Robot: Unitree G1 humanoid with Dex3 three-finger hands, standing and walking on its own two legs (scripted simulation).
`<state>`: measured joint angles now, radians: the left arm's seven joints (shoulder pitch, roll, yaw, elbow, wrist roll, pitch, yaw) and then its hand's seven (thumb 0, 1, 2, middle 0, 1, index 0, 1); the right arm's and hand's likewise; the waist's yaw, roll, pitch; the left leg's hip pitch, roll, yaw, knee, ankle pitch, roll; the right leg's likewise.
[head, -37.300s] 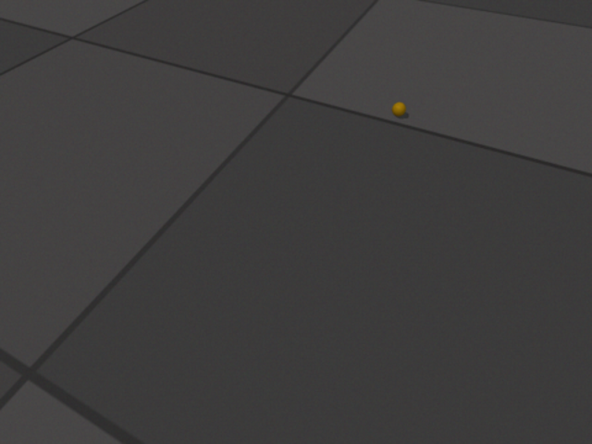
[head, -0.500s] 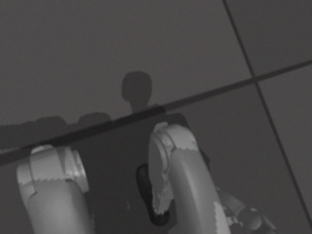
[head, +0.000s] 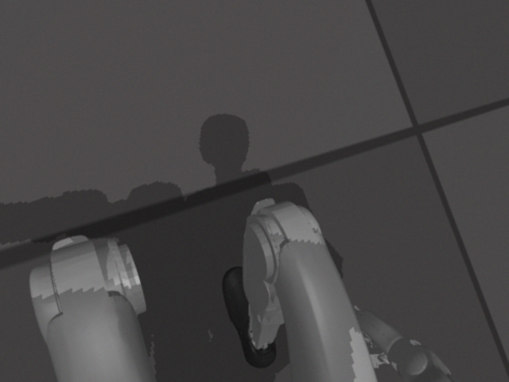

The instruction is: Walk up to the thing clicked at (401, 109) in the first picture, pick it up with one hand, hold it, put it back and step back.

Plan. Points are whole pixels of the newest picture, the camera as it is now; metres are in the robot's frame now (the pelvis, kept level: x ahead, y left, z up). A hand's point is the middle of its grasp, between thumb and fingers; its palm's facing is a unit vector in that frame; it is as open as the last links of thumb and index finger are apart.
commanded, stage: close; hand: left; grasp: from above
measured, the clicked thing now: out of the picture +0.37 +0.43 -0.25
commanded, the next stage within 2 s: settle in 0.58 s
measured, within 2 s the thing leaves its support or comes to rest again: leaves its support in 0.98 s
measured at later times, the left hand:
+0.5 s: hand out of the picture +0.36 +0.40 -0.22, palm faces -0.41 -0.19 -0.89, open 9.1 cm
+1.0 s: hand out of the picture +0.36 +0.40 -0.21, palm faces -0.38 -0.19 -0.90, open 8.6 cm
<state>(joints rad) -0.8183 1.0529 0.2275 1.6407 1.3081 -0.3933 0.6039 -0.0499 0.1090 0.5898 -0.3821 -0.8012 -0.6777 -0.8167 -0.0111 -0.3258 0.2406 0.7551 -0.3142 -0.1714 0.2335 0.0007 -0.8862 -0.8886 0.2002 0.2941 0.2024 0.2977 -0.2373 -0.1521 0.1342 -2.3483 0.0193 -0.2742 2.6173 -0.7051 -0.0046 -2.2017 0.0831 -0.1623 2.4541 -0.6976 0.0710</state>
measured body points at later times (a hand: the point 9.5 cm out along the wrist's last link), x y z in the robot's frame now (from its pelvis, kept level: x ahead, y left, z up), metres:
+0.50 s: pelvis +0.00 +0.00 +0.00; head +0.23 +0.15 +0.35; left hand +0.38 +0.41 -0.17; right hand +0.12 -0.26 -0.07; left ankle +0.07 +0.13 -0.25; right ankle +0.11 -0.12 -0.25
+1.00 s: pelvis +0.00 +0.00 +0.00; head +0.23 +0.15 +0.36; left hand +0.38 +0.41 -0.16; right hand +0.13 -0.26 -0.07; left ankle +0.07 +0.13 -0.25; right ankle +0.11 -0.12 -0.25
